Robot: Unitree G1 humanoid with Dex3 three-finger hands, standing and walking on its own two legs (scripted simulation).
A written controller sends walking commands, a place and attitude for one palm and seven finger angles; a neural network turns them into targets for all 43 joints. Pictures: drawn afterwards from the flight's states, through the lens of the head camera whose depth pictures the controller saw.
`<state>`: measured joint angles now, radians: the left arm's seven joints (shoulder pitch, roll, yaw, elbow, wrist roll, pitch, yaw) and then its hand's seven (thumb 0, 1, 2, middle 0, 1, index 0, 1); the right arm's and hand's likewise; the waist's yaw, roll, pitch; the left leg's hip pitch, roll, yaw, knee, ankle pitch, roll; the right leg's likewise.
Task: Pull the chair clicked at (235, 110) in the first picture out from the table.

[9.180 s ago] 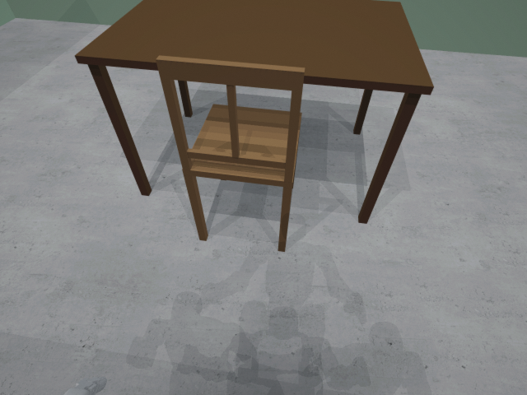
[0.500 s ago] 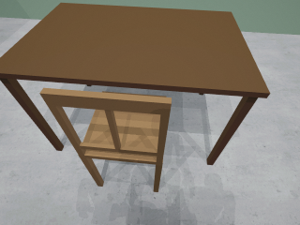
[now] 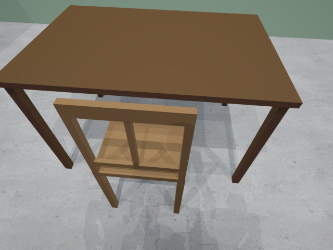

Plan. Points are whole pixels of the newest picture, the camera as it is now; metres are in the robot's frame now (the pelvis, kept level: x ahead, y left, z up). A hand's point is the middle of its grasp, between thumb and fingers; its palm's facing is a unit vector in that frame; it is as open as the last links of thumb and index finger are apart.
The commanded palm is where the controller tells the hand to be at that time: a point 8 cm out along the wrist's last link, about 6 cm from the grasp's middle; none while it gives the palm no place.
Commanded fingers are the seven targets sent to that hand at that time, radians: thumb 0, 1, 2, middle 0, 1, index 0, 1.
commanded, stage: come to a stop and stand still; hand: left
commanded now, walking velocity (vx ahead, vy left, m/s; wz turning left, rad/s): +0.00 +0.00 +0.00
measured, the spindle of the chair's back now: (132, 144) +0.45 +0.14 -0.10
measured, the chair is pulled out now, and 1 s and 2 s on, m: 0.00 0.00 0.00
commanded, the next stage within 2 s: look again from close up in 0.26 s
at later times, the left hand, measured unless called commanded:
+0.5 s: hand out of the picture +0.01 +0.17 -0.17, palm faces +0.01 -0.98 -0.20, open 7.3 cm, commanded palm none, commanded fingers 0.00 0.90 0.90 -0.20 -0.30 -0.20 -0.30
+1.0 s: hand out of the picture +0.00 +0.15 -0.17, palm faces +0.03 -0.98 -0.17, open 7.3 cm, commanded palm none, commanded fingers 0.00 0.90 0.90 -0.20 -0.30 -0.20 -0.30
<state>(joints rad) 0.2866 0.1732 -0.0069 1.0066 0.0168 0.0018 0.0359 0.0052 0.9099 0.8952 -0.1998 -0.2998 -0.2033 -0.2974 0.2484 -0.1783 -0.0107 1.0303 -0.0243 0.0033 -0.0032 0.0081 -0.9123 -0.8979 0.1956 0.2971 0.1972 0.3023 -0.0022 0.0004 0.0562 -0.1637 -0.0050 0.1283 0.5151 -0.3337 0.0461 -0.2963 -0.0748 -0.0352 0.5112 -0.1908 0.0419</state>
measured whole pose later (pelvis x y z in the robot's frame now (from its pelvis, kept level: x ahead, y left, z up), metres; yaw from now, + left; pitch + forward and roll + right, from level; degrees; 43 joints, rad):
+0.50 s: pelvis +0.01 +0.00 +0.00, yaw -1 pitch -2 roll +0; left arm 0.28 0.14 0.00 1.09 0.02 -0.01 0.04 0.01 0.92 0.90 -0.20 -0.30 -0.20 -0.30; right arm 0.27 -0.13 0.00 1.14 -0.02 -0.01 -0.01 0.01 -0.91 -0.90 0.20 0.30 0.20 0.30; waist 0.00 0.00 0.06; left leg -0.10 0.00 0.14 0.45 -0.32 0.04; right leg -0.25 -0.07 -0.03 0.47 -0.18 0.04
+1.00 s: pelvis +0.01 +0.00 +0.01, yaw -1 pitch -2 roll +0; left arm 0.31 0.11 0.00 1.12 0.01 -0.02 0.04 0.01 0.91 0.90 -0.20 -0.30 -0.20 -0.30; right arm 0.29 -0.12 0.00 1.17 -0.01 -0.02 -0.02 0.01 -0.91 -0.90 0.19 0.30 0.20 0.30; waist 0.00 0.00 0.06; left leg -0.08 0.00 0.14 0.42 -0.31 0.04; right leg -0.23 -0.06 -0.03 0.45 -0.18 0.04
